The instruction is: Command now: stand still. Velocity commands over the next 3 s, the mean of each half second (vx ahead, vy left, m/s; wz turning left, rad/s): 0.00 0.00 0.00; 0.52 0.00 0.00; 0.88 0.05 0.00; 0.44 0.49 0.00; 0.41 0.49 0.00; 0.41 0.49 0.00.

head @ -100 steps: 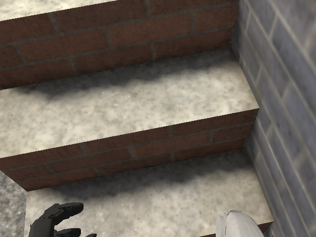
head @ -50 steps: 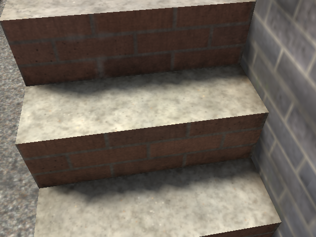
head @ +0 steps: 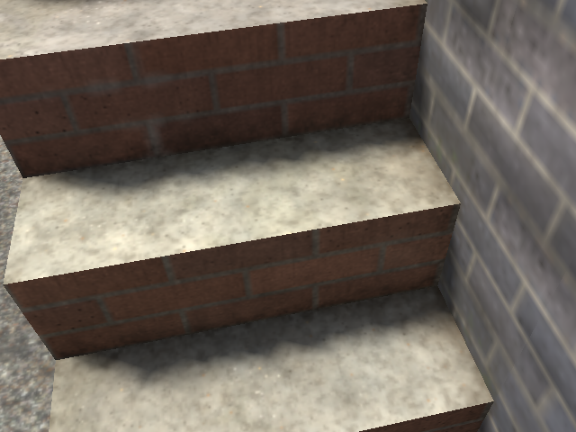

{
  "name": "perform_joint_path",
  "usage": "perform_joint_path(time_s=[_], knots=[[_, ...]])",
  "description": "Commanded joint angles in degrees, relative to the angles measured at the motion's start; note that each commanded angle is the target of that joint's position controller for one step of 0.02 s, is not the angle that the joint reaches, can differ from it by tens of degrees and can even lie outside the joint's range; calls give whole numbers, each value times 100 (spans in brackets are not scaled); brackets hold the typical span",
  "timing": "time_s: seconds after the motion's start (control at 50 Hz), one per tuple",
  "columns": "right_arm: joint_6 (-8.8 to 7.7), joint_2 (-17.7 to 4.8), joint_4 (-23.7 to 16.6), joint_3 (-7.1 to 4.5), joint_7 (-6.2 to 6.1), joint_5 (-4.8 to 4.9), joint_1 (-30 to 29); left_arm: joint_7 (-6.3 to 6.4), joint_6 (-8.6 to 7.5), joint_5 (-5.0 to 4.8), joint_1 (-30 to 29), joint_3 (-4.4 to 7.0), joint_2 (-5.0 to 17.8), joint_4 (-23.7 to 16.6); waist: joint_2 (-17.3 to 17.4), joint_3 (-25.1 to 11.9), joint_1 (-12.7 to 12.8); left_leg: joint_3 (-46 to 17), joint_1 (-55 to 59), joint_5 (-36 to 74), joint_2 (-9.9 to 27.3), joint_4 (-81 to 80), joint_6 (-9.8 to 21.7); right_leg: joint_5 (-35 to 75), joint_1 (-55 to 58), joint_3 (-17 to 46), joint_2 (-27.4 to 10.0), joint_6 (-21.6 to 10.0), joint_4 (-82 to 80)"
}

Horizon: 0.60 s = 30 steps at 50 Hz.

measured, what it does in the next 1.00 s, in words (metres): shifts its weight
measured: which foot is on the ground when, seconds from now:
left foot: down 0.00-1.00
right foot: down 0.00-1.00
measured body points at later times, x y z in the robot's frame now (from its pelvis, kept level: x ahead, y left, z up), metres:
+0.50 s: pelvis -0.01 +0.00 +0.00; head -0.01 -0.02 +0.45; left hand -0.07 +0.19 -0.15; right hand -0.14 -0.17 -0.16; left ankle -0.06 +0.16 -0.74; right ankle -0.01 -0.16 -0.74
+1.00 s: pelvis +0.05 +0.05 +0.01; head +0.08 +0.09 +0.45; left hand +0.02 +0.29 -0.16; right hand +0.22 -0.18 -0.09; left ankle -0.03 +0.12 -0.71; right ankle +0.01 -0.15 -0.71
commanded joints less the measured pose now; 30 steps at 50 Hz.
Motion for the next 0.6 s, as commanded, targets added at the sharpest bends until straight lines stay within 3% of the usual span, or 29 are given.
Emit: perform_joint_path(time_s=[0.02,0.04,0.06,0.08,0.1,0.12,0.14,0.16,0.18,0.2,0.24,0.26,0.28,0.3,0.32,0.34,0.36,0.38,0.4,0.44,0.46,0.48,0.5,0.54,0.56,0.58,0.6], knots=[[-10,-343,196,-27,62,8,852,15,-20,34,553,96,558,-25,-144,689,-48,120,-687,906,-136,-453,280,779,140,-270,234,-246,-367],[-7,-274,197,-7,27,-16,796,17,5,13,618,78,418,45,-65,773,-9,222,-607,929,-140,-428,244,854,7,-240,223,-318,-367],[-12,-299,235,-11,68,13,890,18,-15,29,575,93,525,10,-134,711,-47,118,-718,878,-133,-460,281,774,146,-273,236,-253,-368],[-8,-237,231,6,28,-18,826,18,10,13,637,75,386,74,-53,791,3,223,-625,924,-143,-423,240,856,2,-244,225,-325,-372],[-16,-273,270,-1,66,16,929,21,-11,30,596,92,506,40,-128,720,-40,120,-724,895,-135,-450,278,787,136,-281,238,-256,-369],[-8,-219,262,16,28,-14,866,19,12,8,662,73,364,106,-56,802,3,223,-637,927,-142,-423,241,864,0,-249,229,-327,-375],[-10,-252,302,10,68,23,969,21,-18,25,624,95,499,70,-137,730,-40,116,-726,895,-132,-451,282,795,131,-291,240,-253,-367],[2,-200,293,25,30,-8,905,17,-1,3,685,76,358,134,-61,816,1,219,-636,923,-139,-423,246,870,-12,-258,231,-324,-373],[1,-239,331,17,68,24,1005,19,-27,21,634,91,480,95,-136,750,-44,116,-736,883,-132,-454,285,796,120,-296,243,-252,-369],[12,-185,319,33,30,-9,940,15,-6,-1,696,73,344,157,-63,833,-3,219,-648,908,-140,-428,248,868,-19,-262,234,-323,-376],[19,-232,361,29,58,23,1044,12,-30,14,660,91,467,131,-150,763,-36,117,-734,857,-137,-467,287,783,106,-302,248,-256,-370],[27,-170,355,42,25,0,991,12,-13,-4,703,73,348,187,-68,849,-7,224,-662,892,-140,-436,251,876,-22,-267,238,-317,-372],[28,-216,383,31,64,23,1069,13,-37,14,662,84,458,150,-142,780,-51,124,-752,824,-139,-468,287,773,103,-301,250,-250,-382],[32,-147,374,49,30,-6,1018,13,-11,-4,719,70,338,208,-67,863,-12,222,-661,874,-142,-443,251,864,-39,-271,240,-318,-384],[44,-104,392,59,16,-7,1073,10,-7,-8,711,72,365,212,-81,839,-41,217,-710,864,-150,-454,240,887,40,-280,239,-327,-378],[14,-63,447,90,45,45,1145,8,-3,46,648,118,472,172,-131,787,-22,142,-752,709,-162,-519,320,709,85,-323,237,-318,-374],[26,-147,404,62,21,9,1038,13,8,6,745,75,330,236,-53,892,3,232,-672,837,-145,-457,254,840,-53,-262,243,-327,-394],[30,-204,426,48,64,27,1114,14,-21,15,689,87,441,201,-160,800,-49,128,-758,798,-142,-484,290,760,86,-302,254,-253,-394],[36,-131,415,64,31,-4,1061,16,-1,-8,737,71,320,252,-75,873,-12,227,-656,867,-143,-454,251,865,-54,-272,244,-320,-395],[63,4,477,115,39,40,1190,21,15,28,648,100,432,248,-140,778,-5,132,-737,732,-174,-594,305,779,150,-307,265,-277,-390],[97,-88,432,84,12,3,1074,22,28,-13,719,48,286,297,-70,902,13,231,-651,867,-167,-537,237,931,7,-256,285,-275,-401],[98,-35,482,106,36,38,1207,15,24,21,659,86,411,276,-132,810,-15,147,-717,747,-182,-612,303,808,152,-303,269,-263,-410],[102,25,468,128,0,13,1129,16,58,13,707,70,285,326,-51,926,36,250,-606,825,-186,-589,271,904,-26,-268,269,-340,-409],[109,-49,504,120,24,32,1240,11,49,25,686,90,403,323,-145,837,6,158,-653,776,-184,-653,308,817,117,-301,277,-279,-430],[124,-14,523,112,-8,12,1306,33,91,-10,873,96,306,435,-85,933,42,300,-574,199,-209,-679,283,298,-14,-272,265,-354,-531],[134,-144,488,41,-46,-59,1374,72,107,19,992,185,514,466,-134,1014,27,361,-702,-803,-257,-577,310,-792,-81,-242,236,-464,-577],[103,-363,446,-34,-35,-98,1475,131,89,105,1050,327,913,427,-233,1120,-12,77,-982,-1842,-94,-614,542,-1913,-250,-136,133,-512,-506]])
